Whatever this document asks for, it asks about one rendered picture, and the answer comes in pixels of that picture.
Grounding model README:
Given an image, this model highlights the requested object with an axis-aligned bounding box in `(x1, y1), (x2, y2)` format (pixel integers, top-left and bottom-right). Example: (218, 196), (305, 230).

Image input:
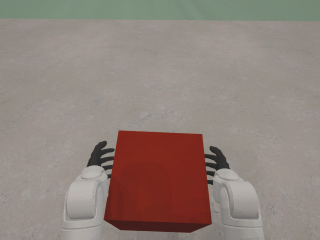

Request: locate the carton
(103, 130), (212, 233)

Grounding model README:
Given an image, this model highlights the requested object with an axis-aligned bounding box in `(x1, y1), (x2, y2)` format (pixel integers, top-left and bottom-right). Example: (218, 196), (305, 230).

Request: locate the robot right forearm
(213, 168), (265, 240)

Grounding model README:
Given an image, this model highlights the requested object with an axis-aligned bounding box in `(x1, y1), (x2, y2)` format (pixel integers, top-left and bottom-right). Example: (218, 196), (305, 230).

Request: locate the robot left hand
(87, 141), (115, 179)

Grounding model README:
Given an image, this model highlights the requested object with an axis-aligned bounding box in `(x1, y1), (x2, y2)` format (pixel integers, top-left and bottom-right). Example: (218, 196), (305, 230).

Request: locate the robot right hand
(204, 146), (230, 185)

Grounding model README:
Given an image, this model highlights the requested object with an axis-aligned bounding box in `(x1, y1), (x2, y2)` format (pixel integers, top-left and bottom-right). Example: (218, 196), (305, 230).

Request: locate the robot left forearm
(60, 165), (109, 240)

